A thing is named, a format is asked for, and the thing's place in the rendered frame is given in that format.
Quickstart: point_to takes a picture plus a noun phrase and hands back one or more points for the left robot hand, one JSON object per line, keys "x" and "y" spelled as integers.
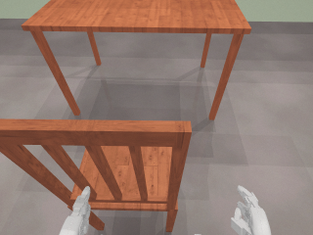
{"x": 78, "y": 222}

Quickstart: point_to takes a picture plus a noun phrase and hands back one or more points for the right robot hand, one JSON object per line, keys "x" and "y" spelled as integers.
{"x": 255, "y": 220}

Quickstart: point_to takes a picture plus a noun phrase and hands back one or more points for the table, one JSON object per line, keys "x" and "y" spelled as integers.
{"x": 143, "y": 16}

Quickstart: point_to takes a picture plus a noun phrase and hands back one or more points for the chair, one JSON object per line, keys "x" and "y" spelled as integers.
{"x": 129, "y": 165}

